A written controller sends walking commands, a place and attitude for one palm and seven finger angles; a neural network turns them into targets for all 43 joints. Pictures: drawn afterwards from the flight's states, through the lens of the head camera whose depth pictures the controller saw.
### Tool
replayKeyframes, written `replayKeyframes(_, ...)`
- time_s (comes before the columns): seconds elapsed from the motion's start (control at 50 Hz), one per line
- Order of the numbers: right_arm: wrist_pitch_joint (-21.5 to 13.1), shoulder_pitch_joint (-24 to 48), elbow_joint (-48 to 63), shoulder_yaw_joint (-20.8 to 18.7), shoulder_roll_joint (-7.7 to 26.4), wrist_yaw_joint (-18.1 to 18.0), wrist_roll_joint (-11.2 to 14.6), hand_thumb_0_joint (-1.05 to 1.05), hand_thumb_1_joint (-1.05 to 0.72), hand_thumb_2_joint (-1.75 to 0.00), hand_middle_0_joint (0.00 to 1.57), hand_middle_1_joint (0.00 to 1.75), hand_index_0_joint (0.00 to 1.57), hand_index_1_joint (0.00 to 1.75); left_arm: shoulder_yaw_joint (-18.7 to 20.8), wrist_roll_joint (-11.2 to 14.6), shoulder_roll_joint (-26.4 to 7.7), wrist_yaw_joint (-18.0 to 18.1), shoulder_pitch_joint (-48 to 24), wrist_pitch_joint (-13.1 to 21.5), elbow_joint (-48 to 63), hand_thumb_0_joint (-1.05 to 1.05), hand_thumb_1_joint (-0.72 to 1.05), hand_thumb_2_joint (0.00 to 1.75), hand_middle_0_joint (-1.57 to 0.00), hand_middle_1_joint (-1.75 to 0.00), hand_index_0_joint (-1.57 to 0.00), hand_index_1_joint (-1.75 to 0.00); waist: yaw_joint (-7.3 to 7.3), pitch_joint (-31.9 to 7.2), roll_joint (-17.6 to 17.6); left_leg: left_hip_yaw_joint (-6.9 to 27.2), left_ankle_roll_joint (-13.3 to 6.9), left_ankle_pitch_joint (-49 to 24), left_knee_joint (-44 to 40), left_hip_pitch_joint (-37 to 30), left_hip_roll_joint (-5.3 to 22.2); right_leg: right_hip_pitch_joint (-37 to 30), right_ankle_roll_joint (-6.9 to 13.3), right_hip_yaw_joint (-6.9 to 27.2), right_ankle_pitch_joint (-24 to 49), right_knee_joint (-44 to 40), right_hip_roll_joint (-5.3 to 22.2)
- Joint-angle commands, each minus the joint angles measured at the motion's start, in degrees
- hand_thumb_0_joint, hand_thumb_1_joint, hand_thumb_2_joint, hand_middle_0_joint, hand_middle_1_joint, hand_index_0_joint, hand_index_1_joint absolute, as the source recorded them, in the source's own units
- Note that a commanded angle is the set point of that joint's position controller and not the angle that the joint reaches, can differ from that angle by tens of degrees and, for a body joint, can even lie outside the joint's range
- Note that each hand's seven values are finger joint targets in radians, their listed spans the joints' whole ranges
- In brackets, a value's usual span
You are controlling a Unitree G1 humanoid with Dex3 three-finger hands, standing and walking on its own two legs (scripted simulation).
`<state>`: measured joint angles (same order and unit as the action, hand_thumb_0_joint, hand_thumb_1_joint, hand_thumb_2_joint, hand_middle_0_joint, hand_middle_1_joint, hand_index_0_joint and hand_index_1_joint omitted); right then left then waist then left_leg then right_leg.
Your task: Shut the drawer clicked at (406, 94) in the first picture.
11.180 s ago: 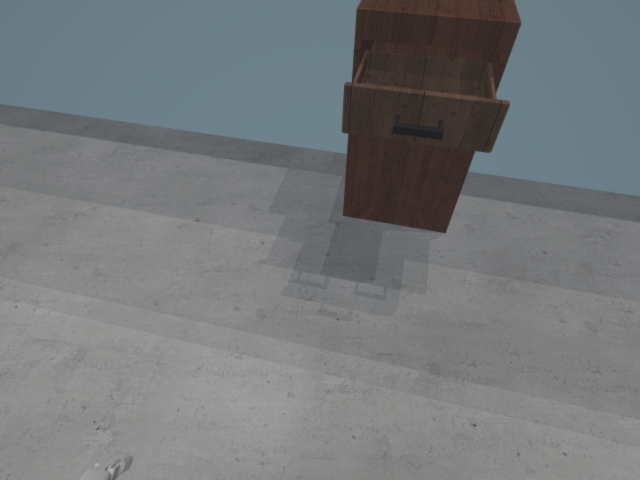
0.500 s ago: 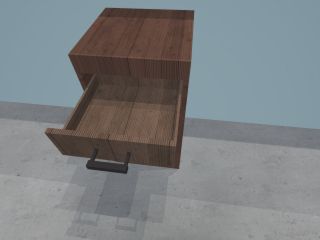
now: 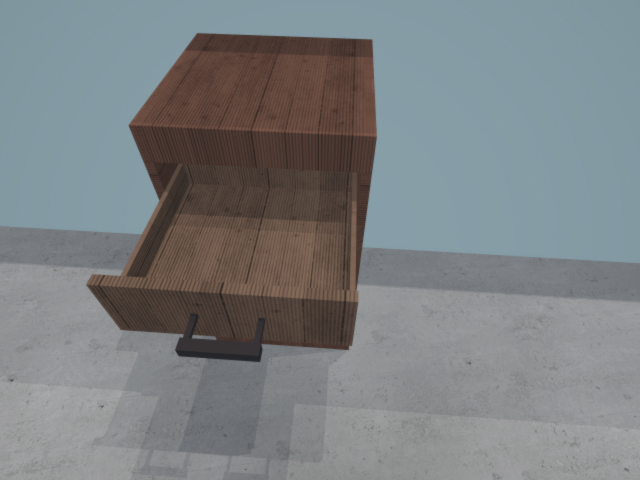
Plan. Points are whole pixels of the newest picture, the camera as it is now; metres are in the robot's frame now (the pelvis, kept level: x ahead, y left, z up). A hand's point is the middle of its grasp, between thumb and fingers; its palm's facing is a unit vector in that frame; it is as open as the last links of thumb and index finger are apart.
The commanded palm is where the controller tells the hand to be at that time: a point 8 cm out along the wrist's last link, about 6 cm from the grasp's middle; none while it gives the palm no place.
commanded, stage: look again from close up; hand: left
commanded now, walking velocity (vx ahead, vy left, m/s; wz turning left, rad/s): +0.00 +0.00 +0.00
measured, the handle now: (223, 336) +0.34 +0.18 -0.08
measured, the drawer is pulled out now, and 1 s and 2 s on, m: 0.30 0.30 0.30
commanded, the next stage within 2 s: shuffle to correct the standing spot in 0.46 s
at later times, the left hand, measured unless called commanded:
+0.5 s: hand out of the picture -0.01 +0.19 -0.18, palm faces +0.01 -0.98 -0.19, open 7.4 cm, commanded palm none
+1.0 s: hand out of the picture +0.00 +0.16 -0.18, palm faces +0.03 -0.98 -0.18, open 7.4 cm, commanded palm none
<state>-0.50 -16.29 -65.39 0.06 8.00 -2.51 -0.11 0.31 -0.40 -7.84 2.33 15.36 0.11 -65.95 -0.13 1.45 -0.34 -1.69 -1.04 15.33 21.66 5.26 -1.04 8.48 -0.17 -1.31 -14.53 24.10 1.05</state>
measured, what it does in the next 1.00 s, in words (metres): stands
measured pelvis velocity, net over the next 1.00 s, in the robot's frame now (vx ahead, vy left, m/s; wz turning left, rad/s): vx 0.03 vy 0.00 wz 0.01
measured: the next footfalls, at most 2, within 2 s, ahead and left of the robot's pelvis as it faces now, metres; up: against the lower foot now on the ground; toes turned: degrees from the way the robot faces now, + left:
none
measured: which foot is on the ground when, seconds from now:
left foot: down 0.00-1.00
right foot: down 0.00-1.00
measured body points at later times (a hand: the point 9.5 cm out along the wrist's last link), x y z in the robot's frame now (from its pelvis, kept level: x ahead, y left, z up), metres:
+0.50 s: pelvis -0.02 +0.02 -0.01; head -0.01 +0.02 +0.44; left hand -0.01 +0.24 -0.17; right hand -0.01 -0.20 -0.16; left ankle -0.04 +0.11 -0.74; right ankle -0.02 -0.12 -0.74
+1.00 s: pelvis +0.03 +0.00 -0.01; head +0.05 -0.01 +0.44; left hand +0.00 +0.21 -0.16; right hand +0.01 -0.22 -0.17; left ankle -0.04 +0.11 -0.74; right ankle -0.02 -0.12 -0.74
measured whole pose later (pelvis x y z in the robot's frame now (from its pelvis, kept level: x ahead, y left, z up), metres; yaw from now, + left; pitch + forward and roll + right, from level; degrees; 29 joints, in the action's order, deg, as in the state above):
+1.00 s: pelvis +0.03 +0.00 -0.01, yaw +0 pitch +0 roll +0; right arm -0.8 -17.4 -64.6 0.4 7.8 -2.2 0.0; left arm -0.8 -0.3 -6.9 2.7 19.6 1.8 -63.0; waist -0.8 2.4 -0.3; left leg -1.2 -0.7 19.7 26.3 6.4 -0.6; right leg 9.7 0.2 -1.9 -18.4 29.2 0.7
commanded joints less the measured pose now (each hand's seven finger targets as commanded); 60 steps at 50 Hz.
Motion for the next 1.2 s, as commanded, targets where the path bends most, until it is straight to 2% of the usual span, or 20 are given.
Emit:
replayKeyframes(0.0, -1.16, 1.06, 6.16, -0.62, 6.78, 1.16, 0.04, 0.00, -0.90, -0.90, 0.20, 0.30, 0.20, 0.30, 0.38, -0.45, -9.43, 1.67, 5.67, 2.64, 1.10, 0.00, 0.90, 0.90, -0.20, -0.30, -0.20, -0.30, 0.31, 3.58, 1.68, 2.80, 1.22, -11.37, 3.97, 7.69, 5.24, 2.03, 2.60, 6.04, 32.17, 1.07, 8.23)
replayKeyframes(0.02, -1.42, -3.00, 5.29, -0.81, 4.59, 0.92, -0.41, 0.00, -0.90, -0.90, 0.20, 0.30, 0.20, 0.30, 0.33, -0.26, -8.44, 1.45, 5.24, 2.23, 2.42, 0.00, 0.90, 0.90, -0.20, -0.30, -0.20, -0.30, -0.24, 0.36, -0.14, 3.18, 0.16, -6.93, 2.50, 7.03, 5.05, 0.38, 2.97, 6.19, 26.60, 3.15, 8.14)
replayKeyframes(0.04, -1.66, -4.16, 5.20, -0.76, 4.79, 0.82, -0.58, 0.00, -0.90, -0.90, 0.20, 0.30, 0.20, 0.30, -0.03, 0.07, -7.58, 1.32, 5.38, 2.14, 2.84, 0.00, 0.90, 0.90, -0.20, -0.30, -0.20, -0.30, -0.05, -3.84, -1.05, 3.77, -0.44, -7.01, 4.18, 6.79, 5.57, -0.78, 3.26, 5.73, 20.37, 2.97, 7.49)
replayKeyframes(0.06, -1.43, -3.61, 5.22, -0.75, 4.76, 0.81, -0.39, 0.00, -0.90, -0.90, 0.20, 0.30, 0.20, 0.30, -0.14, 0.04, -7.47, 1.09, 4.74, 2.05, 3.18, 0.00, 0.90, 0.90, -0.20, -0.30, -0.20, -0.30, -0.07, -4.62, -0.55, 4.03, -0.55, -6.26, 4.31, 6.56, 5.59, -0.27, 3.16, 5.91, 14.87, 2.02, 6.92)
replayKeyframes(0.1, -1.19, -3.69, 5.72, -0.88, 5.22, 0.92, -0.42, 0.00, -0.90, -0.90, 0.20, 0.30, 0.20, 0.30, -0.07, -0.15, -8.07, 0.65, 3.61, 1.83, 4.40, 0.00, 0.90, 0.90, -0.20, -0.30, -0.20, -0.30, -0.22, -3.68, -0.43, 4.43, -0.76, -6.98, 4.32, 6.95, 5.79, 1.35, 3.03, 5.83, 10.51, 1.64, 6.06)
replayKeyframes(0.18, -0.95, -3.31, 5.79, -0.82, 5.29, 1.10, -0.33, 0.00, -0.90, -0.90, 0.20, 0.30, 0.20, 0.30, -0.39, -0.24, -6.71, 0.52, 2.91, 1.66, 4.94, 0.00, 0.90, 0.90, -0.20, -0.30, -0.20, -0.30, -0.32, 3.63, 1.95, 5.46, -1.00, -5.68, 2.93, 10.30, 5.58, 5.24, 2.59, 5.62, 6.18, 0.66, 5.31)
replayKeyframes(0.2, -0.98, -3.88, 5.78, -0.61, 5.44, 1.11, -0.43, 0.00, -0.90, -0.90, 0.20, 0.30, 0.20, 0.30, -0.43, -0.30, -6.75, 0.41, 2.83, 1.45, 5.32, 0.00, 0.90, 0.90, -0.20, -0.30, -0.20, -0.30, -0.40, 4.46, -0.83, 5.53, -0.96, -5.52, 1.77, 10.31, 6.01, 5.45, 2.73, 5.53, 4.60, 0.55, 4.90)
replayKeyframes(0.34, -1.33, -3.53, 5.68, -0.30, 6.36, 1.25, -0.33, 0.00, -0.90, -0.90, 0.20, 0.30, 0.20, 0.30, -0.35, -0.34, -6.47, 0.27, 3.86, 1.12, 5.91, 0.00, 0.90, 0.90, -0.20, -0.30, -0.20, -0.30, -0.01, 4.43, -0.17, 6.80, -1.41, -4.35, -0.50, 10.85, 5.89, 3.29, 2.02, 4.38, 3.61, 0.50, 4.20)
replayKeyframes(0.54, -1.64, -3.39, 4.49, -0.07, 7.13, 1.24, -0.19, 0.00, -0.90, -0.90, 0.20, 0.30, 0.20, 0.30, -0.38, -0.29, -6.15, 0.21, 4.83, 1.07, 5.65, 0.00, 0.90, 0.90, -0.20, -0.30, -0.20, -0.30, 0.12, 1.99, 0.44, 6.53, -1.57, -8.71, -1.36, 7.47, 5.98, 1.33, 1.42, 3.65, 6.89, 0.14, 4.74)
replayKeyframes(0.6, -1.22, -4.07, 3.55, -0.34, 7.45, 1.32, -0.39, 0.00, -0.90, -0.90, 0.20, 0.30, 0.20, 0.30, -0.47, -0.64, -5.63, -0.12, 5.11, 0.71, 5.05, 0.00, 0.90, 0.90, -0.20, -0.30, -0.20, -0.30, -0.34, 3.56, -1.03, 8.34, -2.30, 4.22, -4.88, 7.80, 7.26, 3.00, 1.42, 1.80, -1.89, 1.09, 3.15)
replayKeyframes(0.66, -0.75, -3.89, 3.25, -0.96, 8.67, 1.35, -0.62, 0.00, -0.90, -0.90, 0.20, 0.30, 0.20, 0.30, -0.62, -1.20, -4.66, -0.45, 5.48, 0.47, 4.96, 0.00, 0.90, 0.90, -0.20, -0.30, -0.20, -0.30, -0.34, 7.79, -3.58, 11.44, -3.45, 14.30, -9.04, 10.40, 9.05, 6.00, 1.38, -0.62, -5.22, 3.65, 1.57)
replayKeyframes(0.72, -0.87, -4.90, 2.97, -1.21, 8.64, 1.04, -0.72, 0.00, -0.90, -0.90, 0.20, 0.30, 0.20, 0.30, -0.60, -1.27, -4.19, -0.66, 6.16, 0.62, 4.72, 0.00, 0.90, 0.90, -0.20, -0.30, -0.20, -0.30, -0.47, 8.60, -3.37, 12.15, -4.48, 10.01, -8.56, 8.51, 10.12, 7.97, 1.67, -1.18, -3.90, 4.91, 1.00)
replayKeyframes(0.78, -1.26, -5.60, 2.43, -1.06, 7.57, 0.66, -0.66, 0.00, -0.90, -0.90, 0.20, 0.30, 0.20, 0.30, -0.53, -0.95, -3.76, -0.51, 8.15, 1.10, 3.95, 0.00, 0.90, 0.90, -0.20, -0.30, -0.20, -0.30, 0.01, 6.30, -2.54, 9.41, -4.54, -4.74, -3.51, 6.17, 9.30, 5.88, 2.14, -0.27, 1.55, 4.34, 1.62)
replayKeyframes(0.82, -1.60, -5.06, 2.39, -0.60, 6.22, 0.41, -0.42, 0.00, -0.90, -0.90, 0.20, 0.30, 0.20, 0.30, -0.29, -0.58, -4.24, -0.13, 10.01, 1.59, 3.20, 0.00, 0.90, 0.90, -0.20, -0.30, -0.20, -0.30, 0.47, 4.46, 0.79, 5.47, -3.09, -14.95, 1.85, 5.78, 6.64, 2.19, 2.61, 2.60, 13.11, 2.85, 3.80)
replayKeyframes(0.88, -1.71, -5.65, 2.10, -0.13, 4.61, 0.11, -0.01, 0.00, -0.90, -0.90, 0.20, 0.30, 0.20, 0.30, -0.12, 0.11, -5.78, 0.57, 11.00, 2.57, 2.84, 0.00, 0.90, 0.90, -0.20, -0.30, -0.20, -0.30, -0.22, 0.05, 4.68, 3.18, -0.55, -20.06, 4.09, 5.04, 5.03, -4.21, 2.85, 4.74, 42.26, 3.36, 7.52)
replayKeyframes(0.94, -1.39, -5.15, 2.54, -0.60, 5.26, -0.06, 0.32, 0.00, -0.90, -0.90, 0.20, 0.30, 0.20, 0.30, 0.36, 0.27, -7.41, 1.04, 10.21, 2.62, 4.19, 0.00, 0.90, 0.90, -0.20, -0.30, -0.20, -0.30, -0.03, -1.84, 3.71, 2.45, 0.26, -22.87, 3.87, 4.21, 4.93, -6.11, 2.92, 4.83, 52.36, 5.54, 8.75)
replayKeyframes(1.02, -0.41, -4.05, 4.15, -1.59, 6.02, -0.17, 0.35, 0.00, -0.90, -0.90, 0.20, 0.30, 0.20, 0.30, 1.40, 0.12, -8.91, 1.55, 8.89, 1.92, 6.33, 0.00, 0.90, 0.90, -0.20, -0.30, -0.20, -0.30, 0.30, -3.86, 2.56, 1.66, 0.68, -24.84, 5.90, 3.79, 5.55, -5.47, 3.92, 6.18, 51.46, 7.54, 9.76)
replayKeyframes(1.1, 0.37, -2.69, 5.11, -1.96, 5.44, 0.18, 0.22, 0.00, -0.90, -0.90, 0.20, 0.30, 0.20, 0.30, 1.52, -0.22, -8.93, 1.46, 6.61, 1.07, 7.53, 0.00, 0.90, 0.90, -0.20, -0.30, -0.20, -0.30, 0.07, -3.74, 3.44, 1.53, 0.63, -18.08, 6.24, 3.33, 5.43, -1.90, 5.13, 7.73, 39.44, 5.16, 10.37)
replayKeyframes(1.14, 0.45, -2.11, 5.63, -1.81, 5.56, 0.47, 0.04, 0.00, -0.90, -0.90, 0.20, 0.30, 0.20, 0.30, 1.38, -0.35, -8.68, 1.33, 5.15, 0.80, 8.59, 0.00, 0.90, 0.90, -0.20, -0.30, -0.20, -0.30, -0.05, -2.58, 3.11, 2.04, 0.47, -17.53, 5.32, 3.39, 5.66, -0.01, 4.41, 7.29, 32.49, 4.13, 9.48)
replayKeyframes(1.18, 0.09, -1.38, 5.93, -1.75, 6.44, 0.54, -0.11, 0.00, -0.90, -0.90, 0.20, 0.30, 0.20, 0.30, 1.08, -0.32, -8.33, 1.25, 4.22, 0.76, 9.20, 0.00, 0.90, 0.90, -0.20, -0.30, -0.20, -0.30, -0.10, -3.11, 2.08, 3.08, -0.10, -24.74, 4.47, 1.52, 6.63, 0.32, 3.53, 5.82, 31.94, 5.17, 7.86)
